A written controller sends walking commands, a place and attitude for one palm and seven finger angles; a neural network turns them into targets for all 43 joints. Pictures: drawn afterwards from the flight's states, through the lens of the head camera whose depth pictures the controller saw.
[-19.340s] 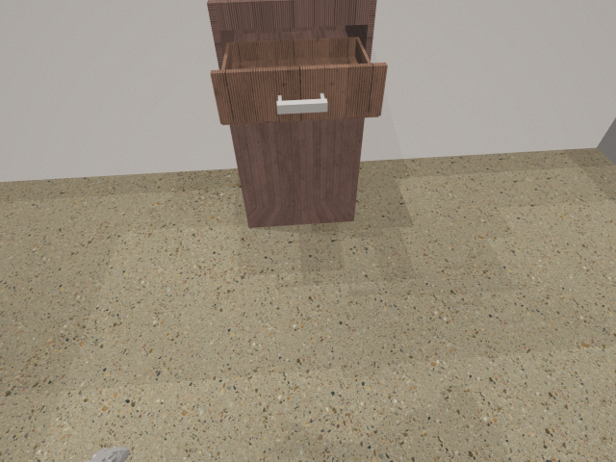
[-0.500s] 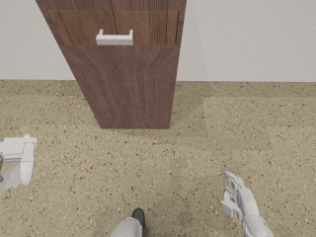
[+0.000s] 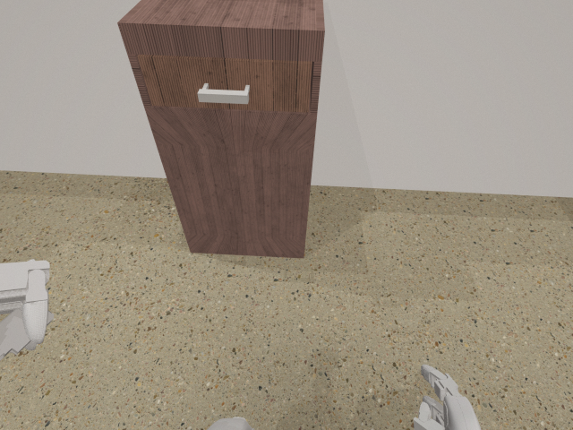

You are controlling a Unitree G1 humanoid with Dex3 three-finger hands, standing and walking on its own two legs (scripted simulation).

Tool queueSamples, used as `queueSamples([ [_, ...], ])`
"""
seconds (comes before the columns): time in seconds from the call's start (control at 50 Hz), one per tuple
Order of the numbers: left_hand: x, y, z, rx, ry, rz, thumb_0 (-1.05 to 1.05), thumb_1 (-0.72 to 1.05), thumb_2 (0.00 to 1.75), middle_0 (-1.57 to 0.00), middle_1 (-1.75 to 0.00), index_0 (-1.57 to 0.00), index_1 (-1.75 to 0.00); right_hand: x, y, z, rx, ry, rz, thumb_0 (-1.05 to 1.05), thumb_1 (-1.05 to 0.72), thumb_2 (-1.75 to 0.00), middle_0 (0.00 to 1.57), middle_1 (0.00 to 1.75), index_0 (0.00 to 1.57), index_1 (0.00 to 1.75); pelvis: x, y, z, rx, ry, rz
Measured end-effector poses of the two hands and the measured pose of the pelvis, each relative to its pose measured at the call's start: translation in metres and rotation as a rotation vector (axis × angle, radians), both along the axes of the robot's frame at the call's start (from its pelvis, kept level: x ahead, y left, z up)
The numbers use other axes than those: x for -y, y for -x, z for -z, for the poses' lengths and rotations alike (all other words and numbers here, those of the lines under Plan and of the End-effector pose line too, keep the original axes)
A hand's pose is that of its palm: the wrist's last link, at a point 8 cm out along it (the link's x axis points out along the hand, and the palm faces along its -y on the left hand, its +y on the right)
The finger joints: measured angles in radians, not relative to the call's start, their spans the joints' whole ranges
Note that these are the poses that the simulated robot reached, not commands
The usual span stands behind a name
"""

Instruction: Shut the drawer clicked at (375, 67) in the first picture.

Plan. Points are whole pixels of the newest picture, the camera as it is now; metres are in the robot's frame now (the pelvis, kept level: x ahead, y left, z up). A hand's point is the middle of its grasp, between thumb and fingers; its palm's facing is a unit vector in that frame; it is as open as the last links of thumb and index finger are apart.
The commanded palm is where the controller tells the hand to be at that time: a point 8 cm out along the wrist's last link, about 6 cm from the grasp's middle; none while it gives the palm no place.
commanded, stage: stop stepping back and stand still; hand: left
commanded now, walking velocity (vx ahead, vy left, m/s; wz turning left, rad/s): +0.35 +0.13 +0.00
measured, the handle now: (225, 92) +0.89 +0.23 +0.02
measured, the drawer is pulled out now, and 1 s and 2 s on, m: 0.00 0.00 0.00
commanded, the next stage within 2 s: let the arm hang, fingers relaxed in 1.36 s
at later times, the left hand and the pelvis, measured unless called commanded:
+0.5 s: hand (6, 391) +0.12 +0.24 +0.18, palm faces +0.48 -0.73 -0.49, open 3.3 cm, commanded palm +0.05 +0.27 +0.18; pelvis -0.06 -0.02 -0.01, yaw +4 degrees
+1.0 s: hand (23, 359) +0.15 +0.25 +0.16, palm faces +0.43 -0.78 -0.45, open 3.3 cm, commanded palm +0.08 +0.29 +0.18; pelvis -0.02 +0.00 +0.00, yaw +5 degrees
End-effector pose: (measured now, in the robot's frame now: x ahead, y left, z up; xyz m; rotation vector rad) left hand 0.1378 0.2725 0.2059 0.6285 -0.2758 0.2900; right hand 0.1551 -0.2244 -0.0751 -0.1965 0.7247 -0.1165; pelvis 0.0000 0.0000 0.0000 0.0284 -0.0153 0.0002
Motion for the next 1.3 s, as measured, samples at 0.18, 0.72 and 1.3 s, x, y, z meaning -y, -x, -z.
queueSamples([
  [0.18,-0.012,0.022,0.022,0.025,0.165,-0.086,0.02,0.89,0.9,-1.41,-1.6,-1.41,-1.6,0.025,0.058,-0.01,-0.024,0.094,0.05,0.01,-0.9,-0.9,0.21,0.3,0.21,0.3,-0.004,0.031,-0.009,-0.028,-0.019,-0.013],
  [0.72,0.006,0.064,0.013,0.072,0.078,-0.066,0.02,0.89,0.9,-1.41,-1.6,-1.41,-1.6,0.022,0.037,-0.009,0.059,0.098,-0.048,0.01,-0.9,-0.9,0.21,0.3,0.21,0.3,0.011,0.048,0.003,0.013,0.02,-0.081],
  [1.3,-0.028,0.015,0.01,-0.026,0.056,-0.057,0.02,0.89,0.89,-1.41,-1.6,-1.41,-1.6,-0.029,-0.011,-0.011,0.031,0.009,-0.067,0.01,-0.9,-0.9,0.21,0.3,0.21,0.3,-0.016,0.015,-0.008,-0.003,0.037,-0.065],
])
